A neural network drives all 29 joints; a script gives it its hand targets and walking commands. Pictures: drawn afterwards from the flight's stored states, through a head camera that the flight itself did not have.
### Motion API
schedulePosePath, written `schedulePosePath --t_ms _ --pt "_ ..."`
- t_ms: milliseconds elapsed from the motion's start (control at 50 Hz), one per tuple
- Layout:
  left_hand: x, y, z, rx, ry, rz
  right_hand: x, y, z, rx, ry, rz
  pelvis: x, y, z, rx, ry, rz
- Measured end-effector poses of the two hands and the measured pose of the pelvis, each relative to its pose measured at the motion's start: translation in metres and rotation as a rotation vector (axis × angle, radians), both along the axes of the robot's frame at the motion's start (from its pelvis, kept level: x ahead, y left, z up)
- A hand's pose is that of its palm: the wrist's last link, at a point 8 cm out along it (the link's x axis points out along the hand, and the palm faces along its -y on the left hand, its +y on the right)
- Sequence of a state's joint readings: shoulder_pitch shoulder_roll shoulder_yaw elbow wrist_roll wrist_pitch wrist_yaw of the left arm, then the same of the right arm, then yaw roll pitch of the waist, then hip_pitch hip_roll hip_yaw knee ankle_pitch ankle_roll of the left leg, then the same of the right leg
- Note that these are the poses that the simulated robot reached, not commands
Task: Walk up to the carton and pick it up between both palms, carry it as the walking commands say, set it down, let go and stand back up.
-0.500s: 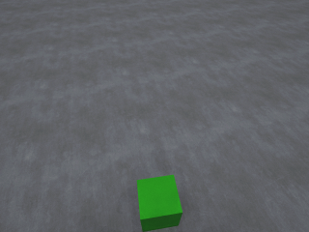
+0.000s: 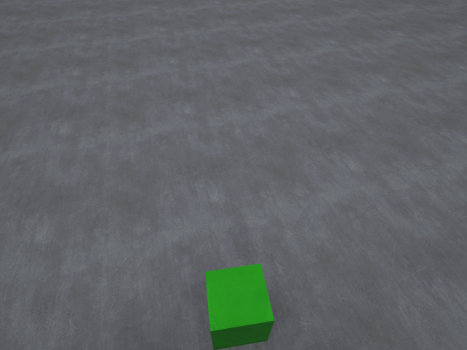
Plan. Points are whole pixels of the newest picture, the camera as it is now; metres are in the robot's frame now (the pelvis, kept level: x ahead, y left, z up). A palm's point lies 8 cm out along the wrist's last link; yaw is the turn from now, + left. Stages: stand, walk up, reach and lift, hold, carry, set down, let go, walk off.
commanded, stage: reach and lift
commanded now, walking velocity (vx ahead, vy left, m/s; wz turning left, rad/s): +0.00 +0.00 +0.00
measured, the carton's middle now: (237, 307) +0.42 -0.02 -0.65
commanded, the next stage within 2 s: none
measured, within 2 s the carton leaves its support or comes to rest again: neither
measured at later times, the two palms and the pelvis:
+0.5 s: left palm out of the picture +0.16 +0.22 -0.15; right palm out of the picture +0.16 -0.23 -0.16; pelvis +0.01 -0.01 -0.03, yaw +2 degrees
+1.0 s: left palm (139, 310) +0.27 +0.21 -0.17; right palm (323, 299) +0.28 -0.20 -0.19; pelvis -0.08 -0.01 -0.07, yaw +3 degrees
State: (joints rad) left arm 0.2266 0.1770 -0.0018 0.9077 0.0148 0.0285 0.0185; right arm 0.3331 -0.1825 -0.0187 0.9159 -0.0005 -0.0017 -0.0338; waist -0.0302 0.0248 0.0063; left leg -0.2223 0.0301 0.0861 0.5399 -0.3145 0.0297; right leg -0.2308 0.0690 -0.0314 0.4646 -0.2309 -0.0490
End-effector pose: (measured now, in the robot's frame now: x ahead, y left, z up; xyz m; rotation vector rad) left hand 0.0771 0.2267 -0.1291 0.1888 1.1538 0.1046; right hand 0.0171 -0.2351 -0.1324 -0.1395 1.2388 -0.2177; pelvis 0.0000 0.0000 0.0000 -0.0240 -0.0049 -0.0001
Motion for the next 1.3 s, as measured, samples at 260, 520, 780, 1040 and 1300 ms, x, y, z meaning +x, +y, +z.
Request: schedulePosePath --t_ms 260,520,780,1040,1300 --pt "0.057 -0.003 0.0 -0.033 0.021 -0.019 0.158 0.003 0.028 0.007 -0.181 0.121 -0.001 -0.003 -0.013 0.035 0.037 0.012" --pt "0.087 -0.012 -0.021 -0.029 -0.016 -0.062 0.139 0.003 -0.027 0.044 -0.064 0.138 0.009 -0.007 -0.029 0.05 0.235 0.023" --pt "0.135 -0.02 -0.045 -0.036 -0.239 -0.034 0.249 0.014 -0.015 -0.025 -0.388 0.232 -0.037 -0.011 -0.054 0.058 0.349 0.04" --pt "0.209 -0.021 -0.045 0.009 -0.336 -0.033 0.275 0.034 -0.066 0.068 -0.324 0.182 -0.081 -0.006 -0.077 0.048 0.374 0.045" --pt "0.266 -0.022 -0.1 0.005 -0.376 0.079 0.386 0.031 -0.075 -0.004 -0.492 0.25 -0.079 -0.02 -0.094 0.064 0.561 0.051"
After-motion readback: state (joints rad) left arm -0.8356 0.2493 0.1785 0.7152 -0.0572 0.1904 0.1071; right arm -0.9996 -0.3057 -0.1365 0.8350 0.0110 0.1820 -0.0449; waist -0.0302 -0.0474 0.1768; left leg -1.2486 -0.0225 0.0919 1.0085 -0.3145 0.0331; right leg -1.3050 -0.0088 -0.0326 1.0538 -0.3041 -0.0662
